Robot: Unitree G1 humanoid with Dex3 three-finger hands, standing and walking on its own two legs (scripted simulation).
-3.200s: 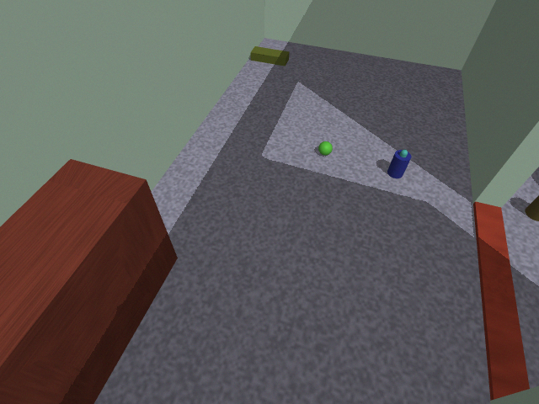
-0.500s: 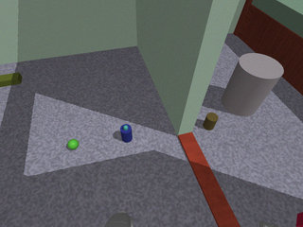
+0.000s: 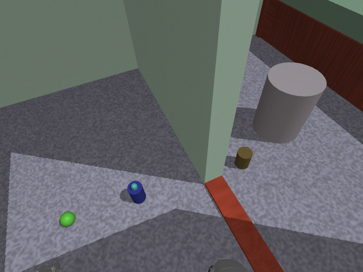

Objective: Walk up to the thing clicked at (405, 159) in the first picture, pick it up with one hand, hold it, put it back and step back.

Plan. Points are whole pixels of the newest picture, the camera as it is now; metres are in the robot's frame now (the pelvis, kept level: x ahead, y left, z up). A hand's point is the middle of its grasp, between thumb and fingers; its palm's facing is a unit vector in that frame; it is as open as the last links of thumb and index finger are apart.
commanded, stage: walk up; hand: left
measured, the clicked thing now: (136, 191) +0.61 +0.27 -0.68
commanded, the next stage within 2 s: none
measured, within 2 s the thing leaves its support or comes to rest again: neither
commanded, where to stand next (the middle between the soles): +0.27 +0.04 m, yaw +3 degrees
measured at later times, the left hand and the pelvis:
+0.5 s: hand (62, 266) +0.17 +0.31 -0.15, palm faces +0.04 -0.92 -0.38, open 7.4 cm; pelvis +0.14 +0.03 +0.00, yaw +3 degrees
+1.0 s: hand (71, 236) +0.24 +0.30 -0.14, palm faces +0.02 -0.91 -0.41, open 7.4 cm; pelvis +0.19 +0.03 +0.00, yaw +3 degrees
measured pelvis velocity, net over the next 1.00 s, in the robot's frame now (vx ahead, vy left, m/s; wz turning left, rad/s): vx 0.19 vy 0.03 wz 0.05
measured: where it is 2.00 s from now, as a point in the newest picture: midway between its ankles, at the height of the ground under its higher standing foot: (182, 265)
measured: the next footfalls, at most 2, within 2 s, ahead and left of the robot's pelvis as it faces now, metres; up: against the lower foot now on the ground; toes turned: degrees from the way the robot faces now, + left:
left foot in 0.46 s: +0.27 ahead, +0.15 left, +0.00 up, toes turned +5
right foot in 0.86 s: +0.29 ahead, -0.08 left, +0.00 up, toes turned +2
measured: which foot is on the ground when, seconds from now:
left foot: down 0.00-0.02, up 0.04-0.44, down 0.46-1.00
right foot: down 0.00-0.50, up 0.52-0.84, down 0.86-1.00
